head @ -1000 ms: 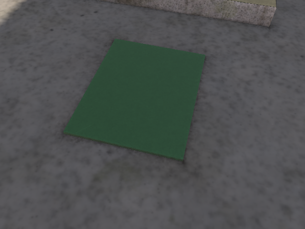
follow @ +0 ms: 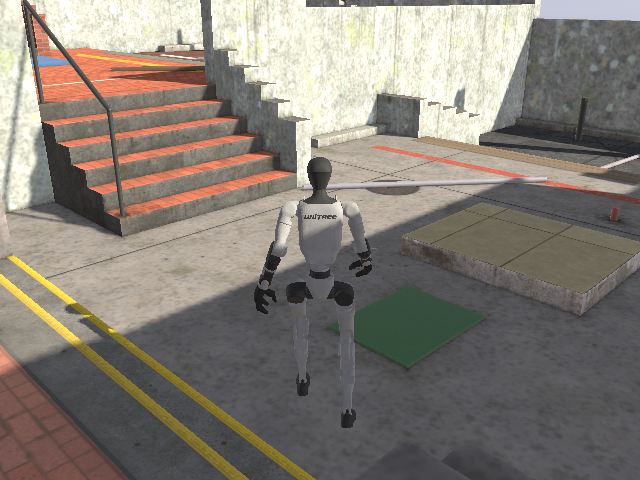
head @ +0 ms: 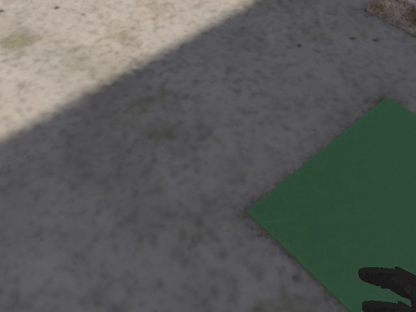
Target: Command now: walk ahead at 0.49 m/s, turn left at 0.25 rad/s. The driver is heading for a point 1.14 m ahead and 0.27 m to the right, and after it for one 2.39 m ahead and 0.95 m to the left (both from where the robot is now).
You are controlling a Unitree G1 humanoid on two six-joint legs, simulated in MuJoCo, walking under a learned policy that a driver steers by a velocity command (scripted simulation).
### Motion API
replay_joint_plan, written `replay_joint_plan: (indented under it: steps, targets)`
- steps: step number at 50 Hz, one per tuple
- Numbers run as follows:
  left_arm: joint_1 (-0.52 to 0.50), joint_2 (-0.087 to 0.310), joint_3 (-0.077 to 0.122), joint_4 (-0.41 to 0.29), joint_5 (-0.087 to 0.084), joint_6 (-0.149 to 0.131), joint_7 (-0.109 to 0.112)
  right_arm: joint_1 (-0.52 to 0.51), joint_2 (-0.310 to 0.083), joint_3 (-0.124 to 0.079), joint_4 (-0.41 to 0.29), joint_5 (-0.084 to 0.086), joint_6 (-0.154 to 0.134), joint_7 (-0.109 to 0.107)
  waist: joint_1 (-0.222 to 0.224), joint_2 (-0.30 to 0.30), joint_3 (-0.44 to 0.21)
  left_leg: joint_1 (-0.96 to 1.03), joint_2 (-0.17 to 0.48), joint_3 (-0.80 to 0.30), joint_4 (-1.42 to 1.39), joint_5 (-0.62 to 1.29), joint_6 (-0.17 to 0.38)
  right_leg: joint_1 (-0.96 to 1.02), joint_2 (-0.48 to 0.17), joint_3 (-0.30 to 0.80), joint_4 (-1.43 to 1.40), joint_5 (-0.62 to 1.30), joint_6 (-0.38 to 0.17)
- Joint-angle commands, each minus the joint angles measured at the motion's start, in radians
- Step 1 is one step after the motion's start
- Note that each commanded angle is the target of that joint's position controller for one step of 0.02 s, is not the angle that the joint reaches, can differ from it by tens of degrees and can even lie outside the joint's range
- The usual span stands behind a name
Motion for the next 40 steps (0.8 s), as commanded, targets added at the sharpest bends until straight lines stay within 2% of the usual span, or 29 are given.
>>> replay_joint_plan:
  steps: [1, 2, 3, 4, 5, 7, 10, 14, 16, 19, 21, 22, 23, 24, 25, 26, 27, 28, 29, 30, 31, 33, 36, 40]
  targets:
    - [-0.08, 0.166, 0.019, -0.141, -0.038, -0.06, -0.014, 0.383, -0.207, -0.065, 0.032, -0.008, -0.008, -0.017, -0.213, 0.114, -0.383, 0.906, 0.373, -0.645, -0.271, -0.045, 0.258, -0.707, 0.035, 0.181, 0.594, -0.029, -0.03]
    - [-0.129, 0.147, 0.01, -0.162, -0.037, -0.064, -0.01, 0.31, -0.178, -0.054, 0.035, 0.0, -0.011, -0.017, -0.173, 0.085, -0.254, 0.741, 0.326, -0.505, -0.285, 0.021, 0.217, -0.712, -0.012, 0.163, 0.519, 0.055, -0.039]
    - [-0.147, 0.139, 0.012, -0.157, -0.012, -0.062, -0.004, 0.251, -0.141, -0.041, 0.039, -0.001, -0.014, -0.018, -0.136, 0.049, -0.174, 0.599, 0.285, -0.41, -0.31, 0.088, 0.19, -0.679, -0.044, 0.149, 0.449, 0.113, -0.033]
    - [-0.124, 0.14, 0.018, -0.149, -0.002, -0.052, -0.005, 0.213, -0.113, -0.031, 0.032, -0.012, -0.018, -0.017, -0.095, 0.07, -0.134, 0.488, 0.248, -0.343, -0.345, 0.14, 0.178, -0.612, -0.068, 0.154, 0.406, 0.159, -0.029]
    - [-0.09, 0.126, 0.016, -0.14, -0.002, -0.039, -0.009, 0.19, -0.105, -0.029, 0.03, -0.017, -0.022, -0.016, -0.067, 0.089, -0.126, 0.42, 0.233, -0.318, -0.381, 0.138, 0.182, -0.56, -0.075, 0.153, 0.392, 0.191, -0.021]
    - [-0.067, 0.094, 0.009, -0.129, 0.007, -0.02, -0.01, 0.18, -0.112, -0.031, 0.049, -0.012, -0.038, -0.017, -0.042, 0.076, -0.103, 0.339, 0.228, -0.266, -0.438, 0.161, 0.196, -0.538, -0.079, 0.138, 0.344, 0.232, 0.002]
    - [-0.161, 0.079, 0.002, -0.162, 0.017, -0.009, -0.002, 0.201, -0.13, -0.034, 0.083, -0.014, -0.049, -0.027, -0.056, 0.054, -0.041, 0.308, 0.211, -0.196, -0.48, 0.19, 0.188, -0.602, -0.082, 0.135, 0.192, 0.38, 0.035]
    - [-0.302, 0.052, -0.014, -0.196, 0.01, -0.023, -0.019, 0.255, -0.157, -0.036, 0.118, -0.006, -0.042, -0.038, -0.111, 0.045, -0.012, 0.332, 0.182, -0.127, -0.479, 0.144, 0.14, -0.561, -0.034, 0.11, -0.088, 0.598, 0.027]
    - [-0.355, 0.052, -0.017, -0.213, 0.003, -0.025, -0.032, 0.303, -0.174, -0.039, 0.142, 0.003, -0.038, -0.037, -0.136, 0.044, -0.001, 0.376, 0.213, -0.142, -0.469, 0.094, 0.138, -0.546, -0.015, 0.106, -0.159, 0.615, 0.019]
    - [-0.392, 0.076, -0.012, -0.238, 0.002, -0.026, -0.049, 0.334, -0.182, -0.042, 0.17, 0.01, -0.025, -0.039, -0.135, 0.053, 0.019, 0.49, 0.269, -0.17, -0.419, 0.115, 0.122, -0.577, -0.002, 0.122, -0.231, 0.536, -0.021]
    - [-0.361, 0.092, -0.007, -0.235, 0.007, -0.028, -0.055, 0.336, -0.194, -0.046, 0.183, 0.009, -0.014, -0.043, -0.111, 0.066, 0.001, 0.551, 0.287, -0.178, -0.364, 0.218, 0.099, -0.527, 0.018, 0.108, -0.258, 0.454, -0.05]
    - [-0.309, 0.108, 0.001, -0.226, 0.01, -0.03, -0.053, 0.322, -0.206, -0.048, 0.184, 0.007, -0.008, -0.046, -0.075, 0.075, -0.031, 0.562, 0.274, -0.165, -0.295, 0.364, 0.084, -0.447, 0.045, 0.083, -0.275, 0.421, -0.069]
    - [-0.185, 0.138, 0.02, -0.191, 0.013, -0.03, -0.046, 0.312, -0.197, -0.044, 0.185, 0.002, -0.002, -0.048, -0.009, 0.062, -0.111, 0.544, 0.225, -0.127, -0.136, 0.519, 0.062, -0.276, 0.083, 0.048, -0.291, 0.421, -0.096]
    - [-0.017, 0.191, 0.039, -0.156, 0.016, -0.028, -0.037, 0.322, -0.155, -0.025, 0.171, -0.014, 0.001, -0.052, 0.056, 0.008, -0.255, 0.409, 0.167, -0.08, 0.122, 0.418, 0.024, 0.003, -0.002, 0.129, -0.242, 0.489, -0.139]
    - [0.06, 0.298, 0.061, -0.145, 0.032, -0.025, -0.036, 0.469, -0.043, 0.008, 0.152, -0.012, -0.018, -0.045, 0.007, -0.252, -0.406, 0.012, -0.001, -0.039, 0.531, -0.067, -0.06, 0.382, -0.26, 0.597, -0.311, 0.308, -0.306]
    - [0.093, 0.214, 0.04, -0.14, 0.02, -0.024, -0.042, 0.44, -0.085, 0.004, 0.168, -0.001, -0.038, -0.038, 0.04, -0.267, -0.461, -0.129, -0.033, -0.174, 0.662, -0.429, -0.063, 0.421, -0.303, 0.873, -0.491, 0.134, -0.333]
    - [0.016, 0.17, 0.023, -0.145, 0.015, -0.025, -0.04, 0.343, -0.167, -0.02, 0.145, 0.026, -0.046, -0.032, 0.037, -0.164, -0.292, -0.223, 0.028, -0.173, 0.723, -0.379, -0.052, 0.304, -0.283, 0.741, -0.505, 0.056, -0.283]
    - [-0.054, 0.148, 0.015, -0.157, 0.017, -0.022, -0.038, 0.267, -0.164, -0.017, 0.123, 0.027, -0.049, -0.033, 0.015, -0.084, -0.191, -0.222, 0.084, -0.134, 0.686, -0.288, -0.044, 0.16, -0.245, 0.611, -0.518, 0.107, -0.254]
    - [-0.104, 0.124, 0.006, -0.157, 0.022, -0.022, -0.039, 0.228, -0.151, -0.017, 0.114, 0.011, -0.047, -0.036, -0.011, -0.043, -0.111, -0.198, 0.119, -0.116, 0.619, -0.219, -0.047, 0.03, -0.202, 0.509, -0.545, 0.206, -0.244]
    - [-0.13, 0.106, 0.0, -0.159, 0.031, -0.029, -0.039, 0.243, -0.14, -0.021, 0.119, 0.002, -0.039, -0.039, -0.044, -0.071, -0.091, -0.137, 0.151, -0.122, 0.564, -0.161, -0.051, -0.048, -0.167, 0.442, -0.572, 0.29, -0.232]
    - [-0.141, 0.098, -0.002, -0.158, 0.033, -0.034, -0.041, 0.269, -0.124, -0.019, 0.13, 0.0, -0.029, -0.04, -0.06, -0.09, -0.093, -0.09, 0.158, -0.118, 0.544, -0.13, -0.061, -0.085, -0.146, 0.401, -0.597, 0.342, -0.233]
    - [-0.133, 0.103, 0.0, -0.142, 0.026, -0.045, -0.041, 0.291, -0.097, -0.016, 0.142, -0.003, -0.013, -0.044, -0.076, -0.089, -0.091, -0.078, 0.162, -0.105, 0.502, -0.095, -0.079, -0.114, -0.132, 0.328, -0.626, 0.452, -0.247]
    - [-0.096, 0.128, 0.008, -0.113, 0.023, -0.042, -0.029, 0.195, -0.085, -0.013, 0.11, -0.015, -0.01, -0.047, -0.059, -0.061, -0.052, -0.163, 0.17, -0.095, 0.358, 0.024, -0.109, -0.088, -0.126, 0.257, -0.653, 0.564, -0.253]
    - [-0.051, 0.143, 0.011, -0.083, 0.016, -0.027, -0.016, 0.075, -0.054, -0.001, 0.08, -0.01, -0.024, -0.033, -0.015, -0.066, -0.025, -0.136, 0.145, -0.065, 0.106, 0.217, -0.113, -0.064, -0.091, 0.171, -0.662, 0.561, -0.216]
